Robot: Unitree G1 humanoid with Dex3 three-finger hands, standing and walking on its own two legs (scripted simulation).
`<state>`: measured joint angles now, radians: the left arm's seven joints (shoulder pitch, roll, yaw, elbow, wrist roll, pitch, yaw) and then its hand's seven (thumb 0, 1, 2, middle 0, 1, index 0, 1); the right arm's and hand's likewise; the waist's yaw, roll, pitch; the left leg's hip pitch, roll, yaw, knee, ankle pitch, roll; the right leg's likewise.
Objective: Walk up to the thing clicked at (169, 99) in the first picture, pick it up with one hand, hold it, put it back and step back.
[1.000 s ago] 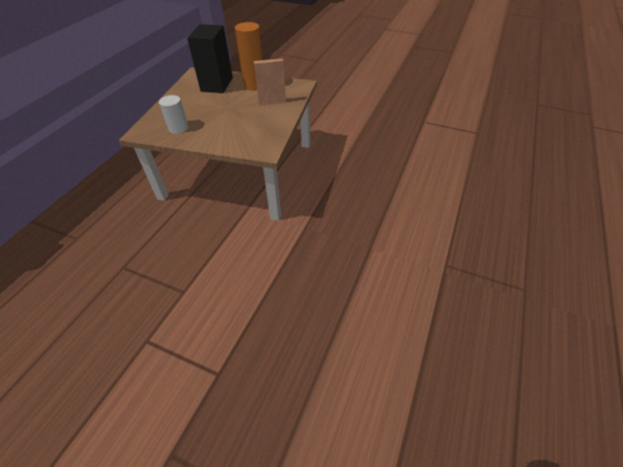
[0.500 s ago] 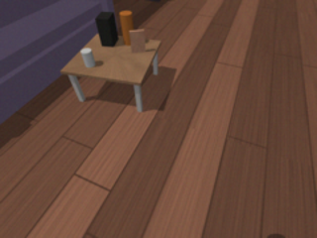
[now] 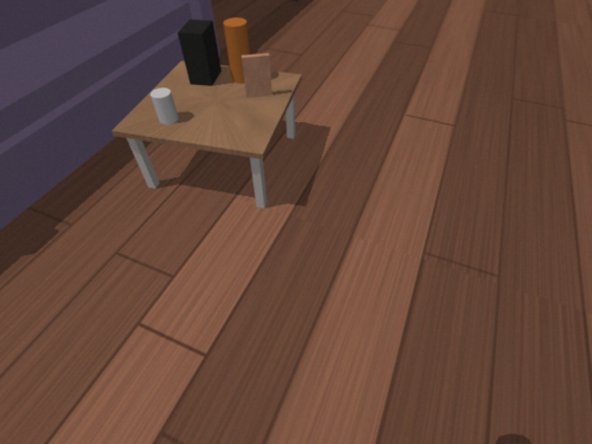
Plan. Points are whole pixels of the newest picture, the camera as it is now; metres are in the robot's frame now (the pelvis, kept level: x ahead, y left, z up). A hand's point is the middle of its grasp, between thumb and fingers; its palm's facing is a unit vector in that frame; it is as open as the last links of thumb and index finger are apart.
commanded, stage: stand
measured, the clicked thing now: (164, 106) +1.41 +0.64 -0.36
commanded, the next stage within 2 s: walk up in 0.12 s
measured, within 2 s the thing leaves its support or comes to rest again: neither
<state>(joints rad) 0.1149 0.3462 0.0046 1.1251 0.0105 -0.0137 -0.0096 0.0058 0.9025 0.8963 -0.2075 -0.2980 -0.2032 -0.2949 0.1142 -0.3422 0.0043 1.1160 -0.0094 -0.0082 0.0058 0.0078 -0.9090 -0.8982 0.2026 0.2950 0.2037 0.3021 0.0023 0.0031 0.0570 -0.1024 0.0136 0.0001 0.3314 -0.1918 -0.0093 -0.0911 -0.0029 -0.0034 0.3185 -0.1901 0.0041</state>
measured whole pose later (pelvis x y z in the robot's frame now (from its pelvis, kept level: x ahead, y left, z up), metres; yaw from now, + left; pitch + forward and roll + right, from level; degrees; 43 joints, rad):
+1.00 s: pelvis +0.26 +0.18 -0.02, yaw +23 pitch -3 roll -1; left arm 0.33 0.39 0.06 0.89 0.02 -0.12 -0.03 0.01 0.90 0.90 -0.21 -0.30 -0.21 -0.30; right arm 0.28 -0.44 -0.07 0.88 -0.01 0.00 0.08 0.01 -0.91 -0.90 0.20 0.29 0.20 0.30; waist 0.04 0.11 0.05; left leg -0.42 -0.01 -0.09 1.09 -0.35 0.02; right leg -0.25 -0.04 -0.16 0.55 -0.25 -0.02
